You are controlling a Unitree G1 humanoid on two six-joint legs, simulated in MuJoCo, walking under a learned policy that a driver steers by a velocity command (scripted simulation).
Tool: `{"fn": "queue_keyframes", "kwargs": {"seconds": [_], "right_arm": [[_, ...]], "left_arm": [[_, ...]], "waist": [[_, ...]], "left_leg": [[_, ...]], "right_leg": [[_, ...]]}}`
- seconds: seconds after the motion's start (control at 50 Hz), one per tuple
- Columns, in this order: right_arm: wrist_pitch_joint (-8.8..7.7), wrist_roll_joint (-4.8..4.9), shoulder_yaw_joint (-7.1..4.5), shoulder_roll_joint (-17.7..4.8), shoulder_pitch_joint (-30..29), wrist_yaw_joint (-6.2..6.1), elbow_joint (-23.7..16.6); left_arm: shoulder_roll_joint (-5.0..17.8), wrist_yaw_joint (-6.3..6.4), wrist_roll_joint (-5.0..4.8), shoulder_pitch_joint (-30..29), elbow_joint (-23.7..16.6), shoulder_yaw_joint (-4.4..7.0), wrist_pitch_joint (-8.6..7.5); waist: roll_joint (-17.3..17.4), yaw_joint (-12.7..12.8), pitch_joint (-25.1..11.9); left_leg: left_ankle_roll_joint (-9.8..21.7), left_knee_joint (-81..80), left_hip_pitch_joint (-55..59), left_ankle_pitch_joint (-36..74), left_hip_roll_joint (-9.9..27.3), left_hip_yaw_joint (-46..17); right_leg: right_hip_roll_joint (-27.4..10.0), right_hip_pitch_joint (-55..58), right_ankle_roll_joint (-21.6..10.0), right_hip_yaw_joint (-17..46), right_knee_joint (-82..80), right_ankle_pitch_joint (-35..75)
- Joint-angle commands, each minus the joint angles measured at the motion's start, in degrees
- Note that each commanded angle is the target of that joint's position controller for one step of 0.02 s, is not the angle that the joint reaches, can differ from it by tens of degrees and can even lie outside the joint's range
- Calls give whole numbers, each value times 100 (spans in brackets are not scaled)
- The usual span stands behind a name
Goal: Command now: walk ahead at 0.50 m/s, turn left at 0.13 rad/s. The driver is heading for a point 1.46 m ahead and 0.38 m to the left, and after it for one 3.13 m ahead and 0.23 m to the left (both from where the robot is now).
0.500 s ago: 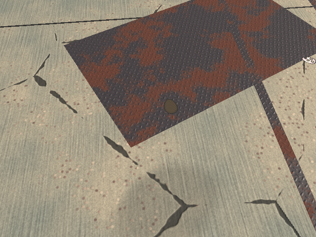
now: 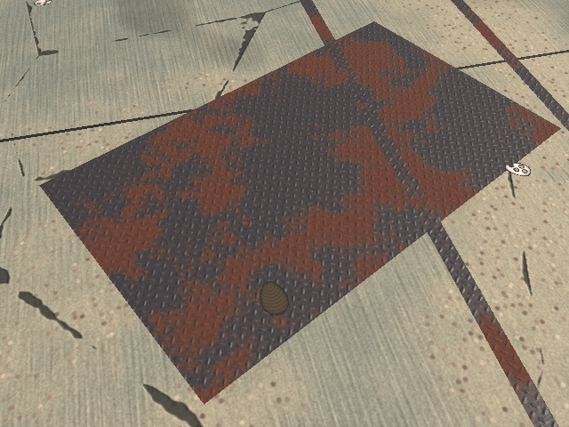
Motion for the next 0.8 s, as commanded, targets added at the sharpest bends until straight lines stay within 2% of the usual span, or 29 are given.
{"fn": "queue_keyframes", "kwargs": {"seconds": [0.02,0.04,0.06,0.08,0.12,0.16,0.22,0.26,0.32,0.36,0.38,0.4,0.42,0.44,0.46,0.48,0.5,0.52,0.54,0.56,0.6,0.66,0.74,0.8], "right_arm": [[91,49,-204,-766,1000,6,-136],[126,12,-165,-688,828,6,-181],[130,-22,-125,-609,769,-12,-213],[142,-27,-113,-595,774,-25,-212],[149,23,-143,-685,903,-81,-192],[170,60,-209,-873,1058,-163,-161],[246,109,-240,-935,1323,-244,-107],[306,129,-235,-907,1531,-273,-69],[398,149,-236,-889,1778,-306,-42],[445,143,-265,-940,1734,-331,-84],[464,148,-270,-927,1633,-338,-128],[465,135,-241,-822,1527,-333,-195],[433,77,-158,-580,1350,-309,-329],[368,91,-36,-174,1829,-313,-465],[331,176,-13,-353,2160,-309,-560],[361,215,-144,-838,1833,-313,-468],[405,158,-179,-908,1400,-303,-528],[434,105,-185,-819,1200,-286,-588],[466,85,-205,-742,1108,-258,-641],[504,116,-192,-624,1129,-224,-675],[555,122,-156,-444,1045,-187,-778],[561,77,-123,-393,732,-146,-935],[492,87,-54,-307,41,-5,-1113],[496,111,-46,-334,-438,85,-1345]], "left_arm": [[749,-26,-24,-443,-668,81,-258],[683,-22,86,-675,-750,90,-291],[636,-13,157,-652,-777,113,-302],[550,-9,173,-582,-792,108,-296],[420,11,182,-601,-836,82,-269],[311,33,169,-976,-961,37,-251],[201,-6,128,-1568,-1093,-15,-276],[210,-53,78,-1893,-1168,-21,-310],[312,-124,26,-2260,-1303,8,-383],[444,-146,2,-2192,-1316,64,-440],[510,-137,-3,-1939,-1255,103,-465],[645,-101,25,-1481,-1141,178,-481],[899,-46,110,-684,-1041,268,-492],[1410,3,201,120,-939,394,-432],[1283,-53,101,348,-754,383,-346],[787,-51,68,67,-831,259,-325],[572,-47,80,-199,-858,184,-293],[447,-65,101,-461,-831,128,-273],[360,-74,129,-632,-795,91,-272],[373,-83,146,-728,-759,93,-283],[471,-98,119,-746,-672,138,-337],[693,-78,120,-684,-508,209,-357],[890,-39,76,-543,-341,241,-292],[1062,-34,-6,-290,-191,281,-219]], "waist": [[488,-568,-428],[253,-449,-75],[309,-295,-65],[496,-204,-114],[651,-167,-187],[598,-244,-137],[618,-446,-67],[666,-568,-31],[684,-644,1],[796,-514,-11],[855,-340,-74],[843,-86,-296],[603,320,-916],[-631,368,-1792],[-1757,236,-1934],[-940,303,-1109],[-473,289,-544],[-269,156,-189],[-368,25,9],[-492,-76,103],[-476,-137,116],[-278,-119,111],[-181,129,216],[-190,264,352]], "left_leg": [[1245,-1599,3043,-1507,1956,-3492],[1216,-1708,2401,-912,1748,-3047],[1138,-1793,2067,-370,1537,-2723],[1123,-1854,1896,17,1380,-2511],[1184,-1906,1707,673,1262,-2164],[1176,-1953,1538,981,1199,-1934],[990,-1895,1333,881,1022,-1725],[920,-1781,1299,718,983,-1769],[867,-1461,1559,487,1076,-2141],[789,-1195,1728,447,1144,-2453],[715,-989,1717,530,1099,-2517],[567,-565,1557,770,897,-2424],[372,567,1014,661,640,-2088],[-14,2424,-613,-884,-91,-1249],[-113,3559,-1812,-2653,32,-965],[-160,4090,-2173,-2223,375,-1057],[-200,4157,-2139,-1736,554,-881],[-233,3972,-1981,-1402,692,-793],[-243,3788,-1831,-1184,841,-772],[-252,3678,-1620,-1057,937,-715],[-314,3489,-1577,-777,995,-615],[-400,2814,-1717,-109,1048,-595],[-295,1480,-1375,993,940,-274],[-149,914,-1312,898,856,-64]], "right_leg": [[-543,-3189,-35,-40,1805,407],[-687,-3070,-12,-124,1362,672],[-828,-2734,8,-133,941,887],[-848,-2492,63,-193,628,967],[-806,-2337,214,-349,69,1055],[-739,-2286,358,-419,-684,1535],[-564,-1947,460,-408,-1729,2529],[-423,-1696,488,-408,-2184,2886],[-279,-1465,465,-334,-2651,2759],[-243,-1138,381,-302,-2924,2412],[-252,-750,286,-341,-3127,2370],[-348,-7,128,-360,-3312,2397],[-1017,1285,-206,153,-3109,2326],[-2283,3323,-935,1876,-3082,2054],[-3023,3586,-1415,3580,-3541,963],[-2759,2895,-1216,3087,-3697,428],[-2467,2185,-993,2207,-3798,765],[-2199,1551,-892,1631,-3998,1248],[-2023,1121,-833,1206,-4166,1605],[-1904,775,-793,850,-4336,1830],[-1862,561,-871,353,-4556,2354],[-1898,663,-923,-240,-4645,3054],[-1753,787,-705,-1007,-4613,3235],[-1903,1184,-588,-1233,-4521,3265]]}}
Next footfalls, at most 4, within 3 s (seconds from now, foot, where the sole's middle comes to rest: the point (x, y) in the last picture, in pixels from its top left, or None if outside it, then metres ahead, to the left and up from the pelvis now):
0.42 right None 0.39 -0.10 -0.76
0.92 left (187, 394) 0.55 0.27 -0.76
1.48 right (235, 262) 0.92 0.19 -0.76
1.96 left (161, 196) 1.16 0.44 -0.76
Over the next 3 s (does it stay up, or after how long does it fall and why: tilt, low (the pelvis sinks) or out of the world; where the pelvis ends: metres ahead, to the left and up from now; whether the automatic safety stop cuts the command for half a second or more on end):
stays up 1.40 0.31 0.01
